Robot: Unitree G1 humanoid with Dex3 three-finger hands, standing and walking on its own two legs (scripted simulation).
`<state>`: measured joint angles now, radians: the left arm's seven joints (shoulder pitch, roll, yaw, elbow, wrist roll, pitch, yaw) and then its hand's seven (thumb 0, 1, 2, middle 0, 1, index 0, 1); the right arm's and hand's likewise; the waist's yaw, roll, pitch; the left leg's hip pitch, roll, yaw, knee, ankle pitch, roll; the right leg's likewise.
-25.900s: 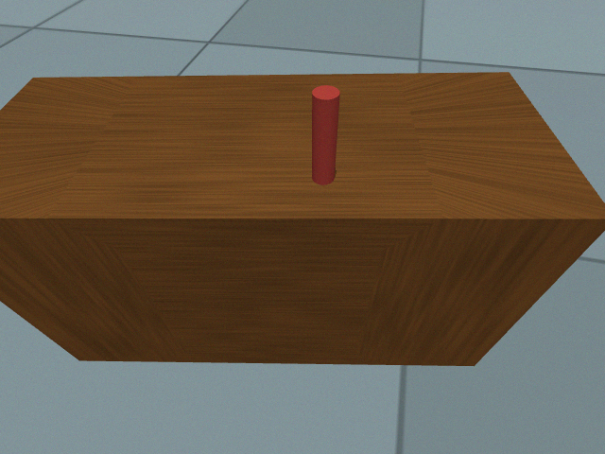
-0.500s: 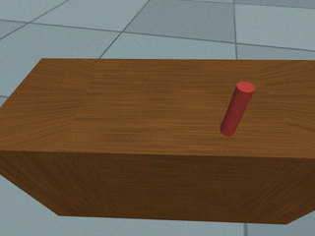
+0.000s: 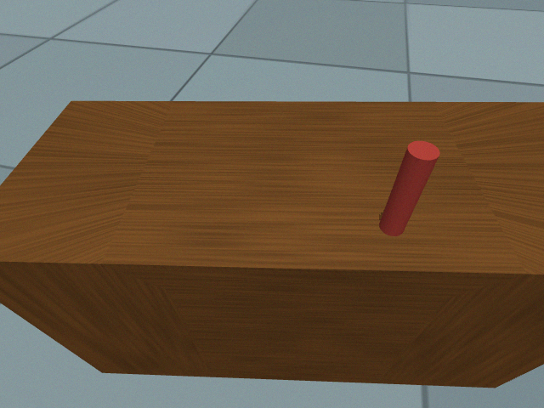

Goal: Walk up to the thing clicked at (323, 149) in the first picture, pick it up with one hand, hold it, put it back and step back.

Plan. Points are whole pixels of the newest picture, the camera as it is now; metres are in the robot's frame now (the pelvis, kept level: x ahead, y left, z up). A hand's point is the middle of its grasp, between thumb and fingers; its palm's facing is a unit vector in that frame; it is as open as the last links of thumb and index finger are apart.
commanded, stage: home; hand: right
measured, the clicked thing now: (405, 193) +0.44 -0.21 +0.06
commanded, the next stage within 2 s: stand in 0.34 s
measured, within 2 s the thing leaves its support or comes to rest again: neither
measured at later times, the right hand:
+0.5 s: hand out of the picture +0.06 -0.26 -0.16, palm faces -0.04 +0.94 -0.35, open 17.2 cm
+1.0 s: hand out of the picture +0.06 -0.26 -0.16, palm faces -0.03 +0.94 -0.35, open 7.9 cm
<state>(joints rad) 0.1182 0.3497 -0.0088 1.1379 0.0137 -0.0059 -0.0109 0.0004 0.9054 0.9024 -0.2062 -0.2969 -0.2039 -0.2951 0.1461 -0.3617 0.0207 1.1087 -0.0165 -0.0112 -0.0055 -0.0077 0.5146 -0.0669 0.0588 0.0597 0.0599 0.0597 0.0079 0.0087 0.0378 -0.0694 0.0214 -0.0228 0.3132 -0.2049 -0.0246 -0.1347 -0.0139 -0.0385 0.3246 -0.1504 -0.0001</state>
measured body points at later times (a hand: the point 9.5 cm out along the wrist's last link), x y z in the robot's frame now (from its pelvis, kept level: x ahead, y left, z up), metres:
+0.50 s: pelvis +0.00 +0.00 +0.00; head +0.00 -0.01 +0.45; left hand +0.07 +0.30 -0.13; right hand +0.07 -0.31 -0.13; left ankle -0.02 +0.14 -0.75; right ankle +0.02 -0.12 -0.75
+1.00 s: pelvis +0.01 +0.00 +0.00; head +0.01 +0.00 +0.45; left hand +0.08 +0.30 -0.13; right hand +0.07 -0.30 -0.14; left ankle -0.02 +0.14 -0.75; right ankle +0.02 -0.12 -0.75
